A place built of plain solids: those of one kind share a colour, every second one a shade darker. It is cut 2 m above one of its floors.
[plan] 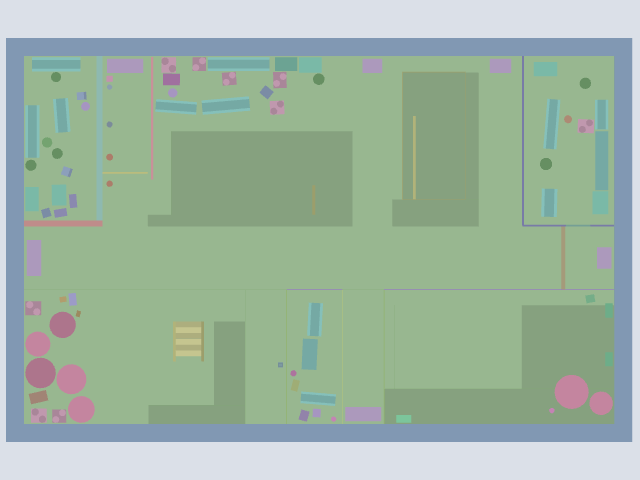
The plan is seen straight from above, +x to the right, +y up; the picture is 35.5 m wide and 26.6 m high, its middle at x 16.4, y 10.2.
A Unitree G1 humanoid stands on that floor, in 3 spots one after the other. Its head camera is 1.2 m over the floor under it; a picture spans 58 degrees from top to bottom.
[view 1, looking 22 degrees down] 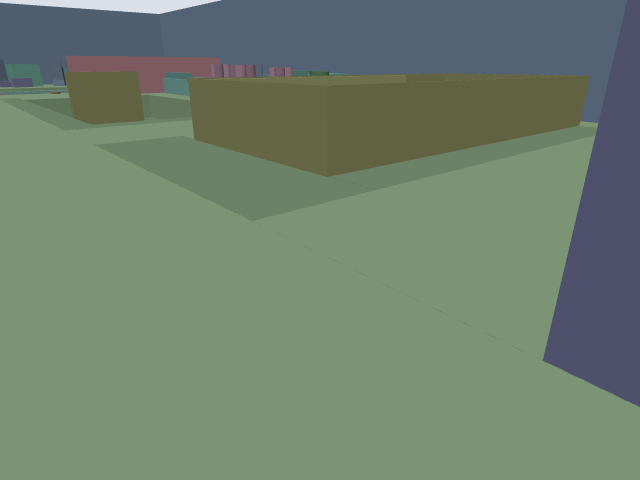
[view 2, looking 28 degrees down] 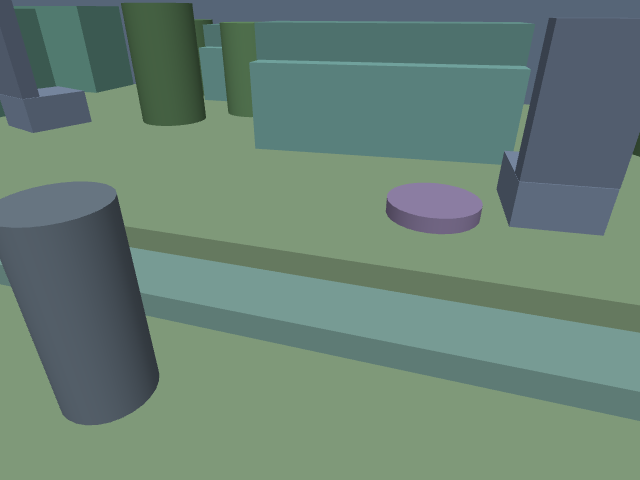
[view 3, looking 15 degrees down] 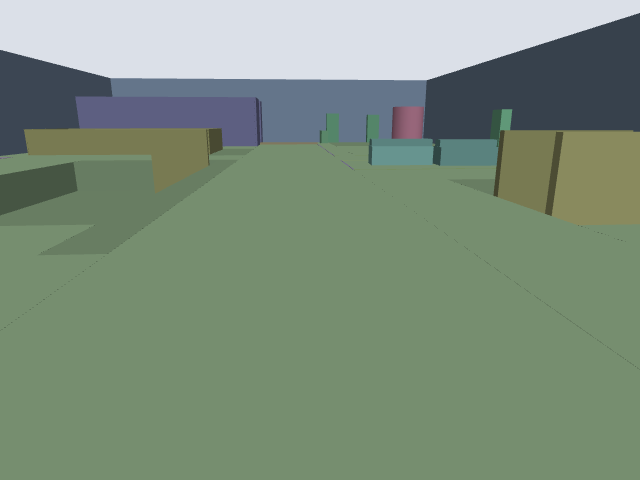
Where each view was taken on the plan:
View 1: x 28.17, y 9.20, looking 140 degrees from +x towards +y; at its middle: floor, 3.21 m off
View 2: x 5.60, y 17.65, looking -163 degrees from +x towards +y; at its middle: floor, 2.05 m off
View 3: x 2.75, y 9.20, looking -4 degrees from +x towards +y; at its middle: floor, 4.64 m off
